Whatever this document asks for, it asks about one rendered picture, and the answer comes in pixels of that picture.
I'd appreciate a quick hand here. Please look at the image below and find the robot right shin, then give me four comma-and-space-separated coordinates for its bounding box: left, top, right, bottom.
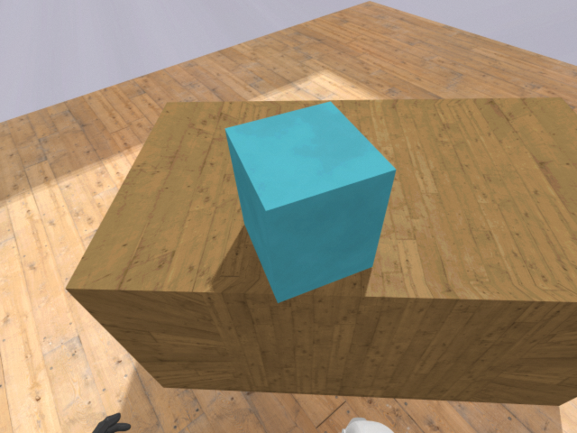
347, 418, 366, 427

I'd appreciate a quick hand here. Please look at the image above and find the left robot hand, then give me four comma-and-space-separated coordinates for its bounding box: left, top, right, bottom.
92, 413, 131, 433

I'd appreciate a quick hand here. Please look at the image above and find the carton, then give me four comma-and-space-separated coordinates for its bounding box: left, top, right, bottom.
225, 101, 396, 303

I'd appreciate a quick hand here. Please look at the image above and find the pedestal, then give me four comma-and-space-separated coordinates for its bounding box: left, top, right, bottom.
65, 97, 577, 406

